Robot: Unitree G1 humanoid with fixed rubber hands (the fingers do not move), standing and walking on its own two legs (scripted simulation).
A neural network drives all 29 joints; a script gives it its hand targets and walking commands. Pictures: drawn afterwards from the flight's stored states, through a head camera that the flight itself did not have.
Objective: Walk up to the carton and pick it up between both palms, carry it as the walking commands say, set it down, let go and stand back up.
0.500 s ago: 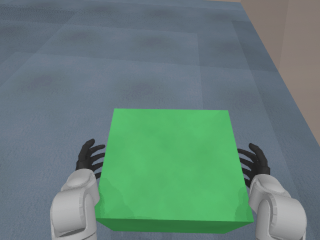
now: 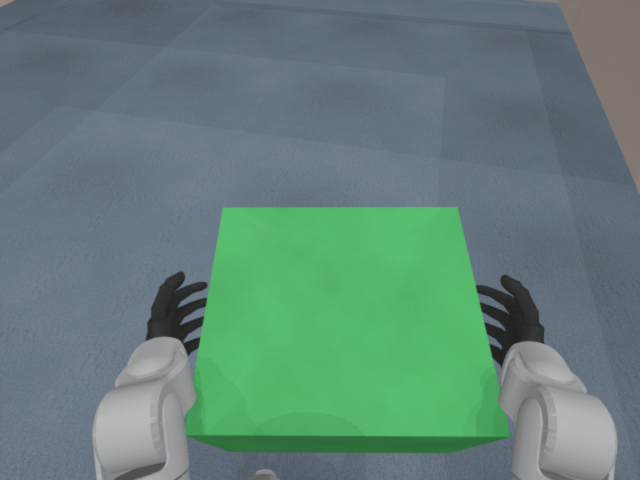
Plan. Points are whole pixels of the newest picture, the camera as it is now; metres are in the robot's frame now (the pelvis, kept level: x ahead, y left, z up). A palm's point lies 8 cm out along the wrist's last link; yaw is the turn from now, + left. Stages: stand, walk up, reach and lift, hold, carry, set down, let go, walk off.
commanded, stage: carry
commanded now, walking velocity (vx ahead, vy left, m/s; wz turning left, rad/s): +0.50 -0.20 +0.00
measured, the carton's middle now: (339, 333) +0.31 +0.01 +0.01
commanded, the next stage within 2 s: none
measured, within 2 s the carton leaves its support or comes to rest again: neither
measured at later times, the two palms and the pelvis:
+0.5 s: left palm (316, 144) +0.60 +0.05 +0.09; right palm (547, 156) +0.58 -0.32 +0.09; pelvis +0.34 -0.13 -0.02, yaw -1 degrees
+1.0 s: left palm (371, 46) +0.94 -0.06 +0.10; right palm (541, 67) +0.91 -0.42 +0.08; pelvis +0.67 -0.21 -0.01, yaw -4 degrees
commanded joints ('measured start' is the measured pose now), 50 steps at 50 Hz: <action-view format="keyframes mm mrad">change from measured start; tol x32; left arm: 1 -417 -820 -804 -45 -406 35 -252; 50 -387 -755 -692 -61 -403 23 -258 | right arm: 1 -413 821 774 -35 382 19 219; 50 -503 877 826 -30 401 17 179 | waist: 1 -15 -99 -174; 8 -54 329 -357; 22 -52 282 -276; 27 1 -362 -339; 50 -23 -195 -211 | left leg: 1 82 -49 59 -155 77 11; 5 449 -81 111 -307 126 38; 8 724 418 -706 -534 163 293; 22 635 204 45 -388 707 -3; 28 -141 19 -99 591 -249 -30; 45 -219 -106 68 55 167 20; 50 217 -247 193 -248 206 42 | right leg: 1 163 -218 111 -24 644 -10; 5 135 -177 38 321 1019 54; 8 -478 19 183 1081 -164 154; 9 -497 -64 290 1105 -122 129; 24 10 -26 -69 162 262 76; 27 274 -449 677 -64 13 -148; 32 158 -358 417 -87 25 -43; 50 310 -257 38 177 1478 146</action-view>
